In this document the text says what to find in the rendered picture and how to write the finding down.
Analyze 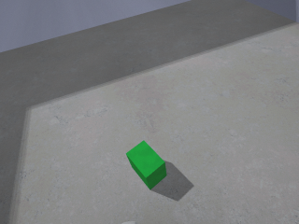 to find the carton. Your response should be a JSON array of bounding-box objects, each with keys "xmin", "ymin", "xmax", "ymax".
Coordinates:
[{"xmin": 126, "ymin": 140, "xmax": 167, "ymax": 189}]

